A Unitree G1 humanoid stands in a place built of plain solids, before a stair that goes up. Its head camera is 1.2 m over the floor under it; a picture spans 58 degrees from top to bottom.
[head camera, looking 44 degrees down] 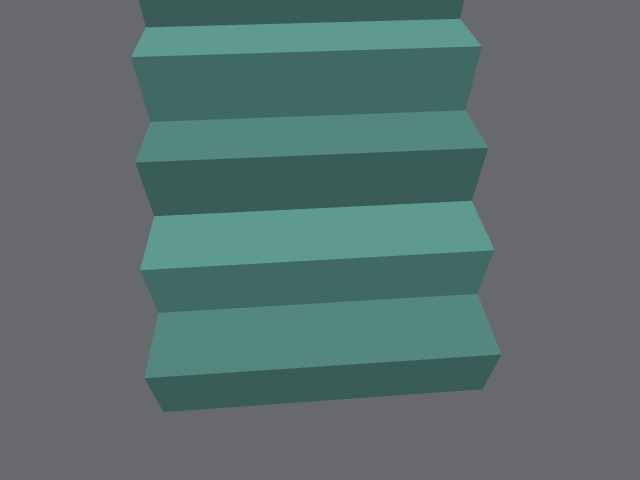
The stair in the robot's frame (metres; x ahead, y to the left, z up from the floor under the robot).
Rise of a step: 0.19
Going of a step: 0.20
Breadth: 0.92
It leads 4 degrees to the left of straight ahead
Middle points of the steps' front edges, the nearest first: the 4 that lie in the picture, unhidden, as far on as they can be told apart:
0.58 -0.02 0.19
0.77 0.00 0.38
0.97 0.01 0.57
1.16 0.03 0.77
